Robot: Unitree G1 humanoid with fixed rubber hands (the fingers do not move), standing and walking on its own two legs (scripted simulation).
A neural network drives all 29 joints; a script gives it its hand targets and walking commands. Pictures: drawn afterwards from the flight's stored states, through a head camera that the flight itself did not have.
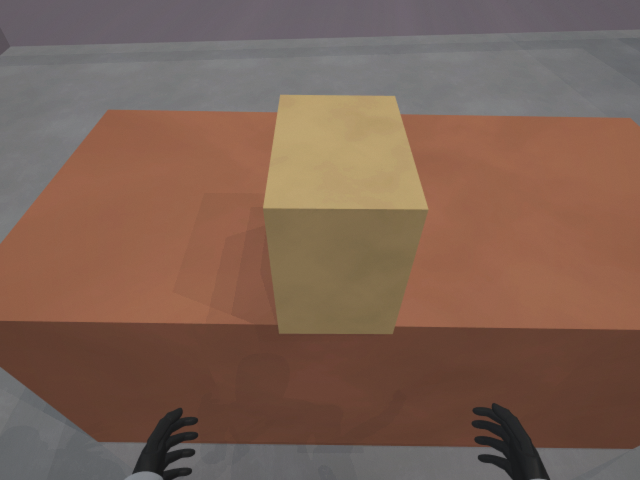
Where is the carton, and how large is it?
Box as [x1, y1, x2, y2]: [263, 95, 428, 333]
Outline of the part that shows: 280,95 263,205 279,333 392,333 428,209 394,96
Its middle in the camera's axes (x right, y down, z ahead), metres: +0.03 -0.04 +0.65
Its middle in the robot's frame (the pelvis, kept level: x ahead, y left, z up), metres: +0.52 +0.03 +0.04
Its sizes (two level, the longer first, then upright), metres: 0.286 0.193 0.283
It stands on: a pedestal, 0.67 m high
